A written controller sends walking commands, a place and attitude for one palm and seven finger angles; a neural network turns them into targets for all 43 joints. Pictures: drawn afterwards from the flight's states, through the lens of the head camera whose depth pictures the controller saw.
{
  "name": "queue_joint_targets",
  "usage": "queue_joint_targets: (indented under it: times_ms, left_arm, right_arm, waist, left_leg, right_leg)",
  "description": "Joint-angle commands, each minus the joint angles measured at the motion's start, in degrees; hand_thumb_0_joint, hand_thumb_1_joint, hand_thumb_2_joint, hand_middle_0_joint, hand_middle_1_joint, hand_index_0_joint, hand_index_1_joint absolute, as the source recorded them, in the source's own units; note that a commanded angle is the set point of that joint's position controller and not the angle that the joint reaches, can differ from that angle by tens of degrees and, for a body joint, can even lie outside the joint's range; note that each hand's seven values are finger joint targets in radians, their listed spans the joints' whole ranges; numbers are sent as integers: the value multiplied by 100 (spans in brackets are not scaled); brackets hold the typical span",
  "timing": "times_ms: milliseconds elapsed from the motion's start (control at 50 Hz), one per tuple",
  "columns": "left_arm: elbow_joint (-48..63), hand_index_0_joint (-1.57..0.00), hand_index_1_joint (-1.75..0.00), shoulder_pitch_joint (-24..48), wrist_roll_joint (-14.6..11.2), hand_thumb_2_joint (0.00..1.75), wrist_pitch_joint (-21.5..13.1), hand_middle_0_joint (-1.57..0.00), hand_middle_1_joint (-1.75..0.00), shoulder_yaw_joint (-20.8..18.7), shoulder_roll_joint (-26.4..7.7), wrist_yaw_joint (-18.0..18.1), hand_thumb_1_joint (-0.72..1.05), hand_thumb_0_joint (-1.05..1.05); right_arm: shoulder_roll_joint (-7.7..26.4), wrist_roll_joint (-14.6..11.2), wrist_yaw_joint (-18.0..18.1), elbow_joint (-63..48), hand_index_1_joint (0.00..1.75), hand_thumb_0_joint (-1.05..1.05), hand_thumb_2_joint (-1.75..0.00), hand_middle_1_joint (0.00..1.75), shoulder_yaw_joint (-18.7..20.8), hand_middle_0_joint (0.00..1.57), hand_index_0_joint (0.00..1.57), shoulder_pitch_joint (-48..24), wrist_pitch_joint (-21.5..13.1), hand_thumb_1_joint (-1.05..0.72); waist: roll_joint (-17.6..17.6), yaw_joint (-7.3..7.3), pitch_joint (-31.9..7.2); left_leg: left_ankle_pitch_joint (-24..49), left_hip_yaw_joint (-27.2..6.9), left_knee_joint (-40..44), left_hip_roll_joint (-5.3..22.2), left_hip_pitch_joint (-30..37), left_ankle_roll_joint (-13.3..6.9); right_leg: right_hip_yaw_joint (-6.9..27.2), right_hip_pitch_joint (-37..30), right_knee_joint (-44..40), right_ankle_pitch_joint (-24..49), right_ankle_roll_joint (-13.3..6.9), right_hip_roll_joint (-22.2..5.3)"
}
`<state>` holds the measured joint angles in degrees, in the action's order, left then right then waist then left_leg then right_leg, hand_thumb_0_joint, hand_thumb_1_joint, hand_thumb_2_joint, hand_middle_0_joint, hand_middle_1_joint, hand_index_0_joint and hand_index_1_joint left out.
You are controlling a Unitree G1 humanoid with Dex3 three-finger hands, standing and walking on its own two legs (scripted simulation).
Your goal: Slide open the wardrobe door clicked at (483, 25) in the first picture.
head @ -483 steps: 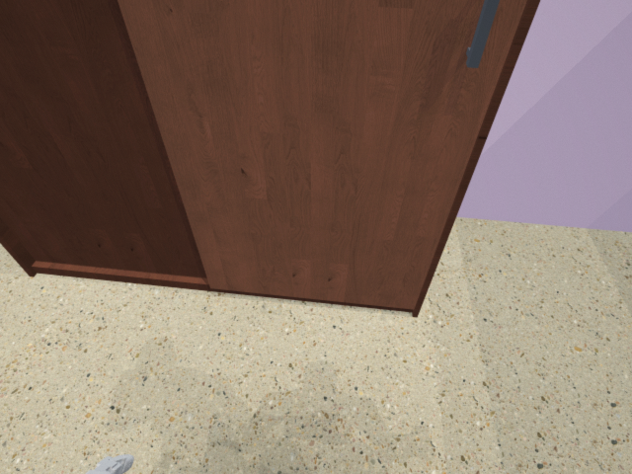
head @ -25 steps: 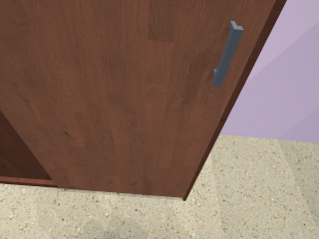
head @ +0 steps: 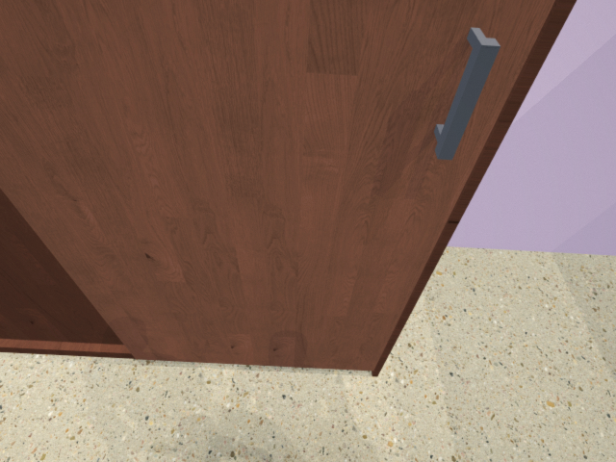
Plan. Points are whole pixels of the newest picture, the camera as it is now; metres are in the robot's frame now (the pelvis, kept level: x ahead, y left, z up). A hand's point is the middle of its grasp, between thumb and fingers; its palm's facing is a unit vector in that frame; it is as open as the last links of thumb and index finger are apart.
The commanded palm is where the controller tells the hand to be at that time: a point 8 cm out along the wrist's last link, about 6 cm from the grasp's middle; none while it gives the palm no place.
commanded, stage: look again from close up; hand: right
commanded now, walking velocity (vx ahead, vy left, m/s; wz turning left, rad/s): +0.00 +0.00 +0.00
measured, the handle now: (459, 97) +0.48 -0.14 +0.25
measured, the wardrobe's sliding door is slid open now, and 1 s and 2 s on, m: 0.00 0.00 0.00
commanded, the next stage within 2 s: raise the hand with hooked fingers in 0.22 s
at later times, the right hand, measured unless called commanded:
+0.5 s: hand (494, 443) +0.17 -0.21 -0.01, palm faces +0.26 +0.95 -0.16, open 7.5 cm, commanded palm +0.10 -0.24 -0.03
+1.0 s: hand (533, 425) +0.17 -0.21 +0.08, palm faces -0.04 +0.99 -0.12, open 10.2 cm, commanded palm +0.13 -0.28 +0.08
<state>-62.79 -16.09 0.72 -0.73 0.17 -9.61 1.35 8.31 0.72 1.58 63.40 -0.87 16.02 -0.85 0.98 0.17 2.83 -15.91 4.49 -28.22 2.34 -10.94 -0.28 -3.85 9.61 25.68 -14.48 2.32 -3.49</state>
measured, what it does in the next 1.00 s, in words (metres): stands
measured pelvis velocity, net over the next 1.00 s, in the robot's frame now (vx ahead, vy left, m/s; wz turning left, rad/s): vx -0.04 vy -0.02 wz -0.06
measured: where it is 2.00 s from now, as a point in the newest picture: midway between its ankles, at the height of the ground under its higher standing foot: outside the picture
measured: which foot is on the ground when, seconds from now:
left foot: down 0.00-1.00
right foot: down 0.00-1.00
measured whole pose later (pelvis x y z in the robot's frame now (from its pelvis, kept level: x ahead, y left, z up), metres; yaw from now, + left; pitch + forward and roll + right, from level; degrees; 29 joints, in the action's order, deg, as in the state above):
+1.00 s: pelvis -0.04 -0.02 -0.04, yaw -4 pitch +0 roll +2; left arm -34.2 -11.2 -2.1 -17.3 5.3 -12.2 4.0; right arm 15.6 -13.6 -17.2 -9.2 7.0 15.8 -14.3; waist 2.5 3.0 -0.9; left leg -21.7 7.5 -46.3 4.0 -24.0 1.0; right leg 0.9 27.3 49.8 -22.4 0.5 -2.9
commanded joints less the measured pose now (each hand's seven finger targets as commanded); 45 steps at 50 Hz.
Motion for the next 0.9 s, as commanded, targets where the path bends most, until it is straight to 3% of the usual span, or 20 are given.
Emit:
queue_joint_targets:
  times_ms: [0,280,300,320,340,360,380,400,420,440,480,500,520,540,560,620,680,760,820,880]
  left_arm:
    - [101,-20,-30,-343,3,90,-77,-20,-30,-46,-399,12,90,0]
    - [14,-20,-30,-387,8,90,-66,-20,-30,-44,-364,23,90,0]
    - [371,-20,-30,315,-44,90,-108,-20,-30,-120,-577,-22,90,0]
    - [2105,-20,-30,611,-17,90,-966,-20,-30,-380,-1553,506,90,0]
    - [2087,-20,-30,504,-85,90,-1533,-20,-30,0,-926,647,90,0]
    - [1697,-20,-30,282,-128,90,-1819,-20,-30,27,-961,500,90,0]
    - [1918,-20,-30,332,-268,90,-1924,-20,-30,-63,-773,383,90,0]
    - [2173,-20,-30,445,-378,90,-2013,-20,-30,-66,-998,388,90,0]
    - [2255,-20,-30,594,-346,90,-2113,-20,-30,-99,-970,436,90,0]
    - [2435,-20,-30,507,-273,90,-2217,-20,-30,-179,-1179,376,90,0]
    - [2723,-20,-30,568,-177,90,-2276,-20,-30,-330,-1201,240,90,0]
    - [2861,-20,-30,658,-143,90,-2264,-20,-30,-362,-1173,144,90,0]
    - [2975,-20,-30,630,-168,90,-2183,-20,-30,-426,-1186,7,90,0]
    - [3144,-20,-30,731,-138,90,-2116,-20,-30,-430,-1202,-119,90,0]
    - [3352,-20,-30,911,-106,90,-2046,-20,-30,-468,-1293,-191,90,0]
    - [3907,-20,-30,1138,-185,90,-1731,-20,-30,-511,-1256,-233,90,0]
    - [4451,-20,-30,1257,-262,90,-1557,-20,-30,-360,-1124,-105,90,0]
    - [4179,-20,-30,688,-208,90,-1696,-20,-30,-205,-1049,77,90,0]
    - [3887,-20,-30,653,-229,90,-1908,-20,-30,-24,-1164,174,90,0]
    - [3718,-20,-30,698,-311,90,-2059,-20,-30,-8,-1250,332,90,0]
  right_arm:
    - [757,-3,25,-145,30,0,-90,30,171,20,20,262,-106,-90]
    - [680,1,21,-129,30,0,-90,30,184,20,20,230,-56,-90]
    - [800,48,251,95,30,0,-90,30,195,20,20,800,-166,-90]
    - [2829,-1158,195,-8595,32,0,-89,32,1580,20,20,-3400,-1312,-88]
    - [1740,-691,423,-7934,33,0,-88,33,748,20,20,-1285,-1059,-85]
    - [1133,-600,616,-6533,34,0,-87,34,488,21,21,-370,-736,-83]
    - [-17,-790,523,-6460,36,0,-86,36,-150,21,21,621,-261,-81]
    - [34,-964,383,-7486,37,0,-85,37,-292,21,21,103,-324,-78]
    - [-174,-956,311,-6991,39,0,-84,39,-336,21,21,277,-447,-76]
    - [68,-1006,185,-7072,40,0,-83,40,-153,21,21,-2,-776,-74]
    - [-32,-1109,-230,-6406,43,0,-81,43,114,22,22,925,-1360,-69]
    - [-136,-1213,-530,-5950,45,0,-80,45,223,22,22,1640,-1687,-67]
    - [23,-1290,-887,-5556,47,0,-79,47,571,22,22,2325,-1993,-64]
    - [95,-1408,-1287,-5675,48,0,-78,48,706,22,22,2500,-2354,-62]
    - [499,-1457,-1671,-5845,50,0,-77,50,992,22,22,2297,-2656,-60]
    - [1218,-1393,-1955,-6368,54,0,-74,54,1732,23,23,2262,-2483,-53]
    - [968,-1657,-1658,-8069,58,0,-71,58,1474,23,23,1169,-2157,-46]
    - [1092,-1536,-1116,-9509,64,0,-67,64,1241,24,24,-164,-2490,-36]
    - [841,-1454,-1351,-9496,69,0,-64,69,551,24,24,-824,-2684,-29]
    - [1116,-1448,-1796,-8721,74,0,-61,74,566,25,25,-943,-2171,-22]
  waist:
    - [-179,9,-29]
    - [-181,19,212]
    - [-602,273,106]
    - [1290,-263,-2277]
    - [1872,116,-2643]
    - [1159,152,-2251]
    - [395,31,-1523]
    - [-66,-27,-1252]
    - [-937,-223,-251]
    - [-1377,-329,-19]
    - [-1680,-103,97]
    - [-1731,82,173]
    - [-1169,327,41]
    - [-1046,405,-237]
    - [-794,377,-374]
    - [-272,649,-905]
    - [342,460,-1246]
    - [724,-34,-1304]
    - [641,-353,-898]
    - [283,-407,-634]
  left_leg:
    - [1088,-538,692,512,-17,-178]
    - [559,-479,777,431,-119,-142]
    - [3671,-1040,707,890,55,15]
    - [3801,-628,379,380,713,-39]
    - [2683,-397,-13,231,1237,-334]
    - [1828,-248,38,39,739,-301]
    - [1603,-50,50,17,383,-180]
    - [1287,63,80,20,71,-53]
    - [660,156,251,-15,-486,18]
    - [-81,112,330,-50,-985,76]
    - [-840,137,52,-101,-1447,59]
    - [-910,163,-184,-100,-1584,32]
    - [-649,127,-438,-106,-1401,-74]
    - [-123,178,-818,-106,-1332,-136]
    - [167,114,-1066,-73,-1377,-187]
    - [295,-62,-1346,-33,-1210,-194]
    - [-87,-98,-1344,-86,-1235,-141]
    - [-170,-124,-1297,-214,-1608,-131]
    - [-409,-84,-1187,-252,-1883,-91]
    - [-895,-111,-888,-241,-1808,-47]
  right_leg:
    - [190,52,-355,777,-238,-238]
    - [255,170,-505,654,-246,-261]
    - [93,654,910,569,-78,-286]
    - [147,-1017,116,1406,-206,315]
    - [-47,-1070,-237,2521,-212,289]
    - [70,-681,-119,2451,-168,195]
    - [231,-391,-165,2223,-303,40]
    - [248,-242,-96,1533,-343,77]
    - [316,204,-39,808,-375,85]
    - [382,528,143,168,-403,199]
    - [432,1226,458,-417,-309,277]
    - [410,1574,643,-503,-246,293]
    - [307,1714,772,-350,-161,345]
    - [241,1793,997,-100,-107,383]
    - [163,1931,1242,-32,-93,403]
    - [6,2170,1418,-66,-202,488]
    - [26,1887,1386,-344,-276,450]
    - [386,1402,1526,-286,-321,266]
    - [563,1323,1537,-552,-365,196]
    - [669,1453,1311,-1145,-372,204]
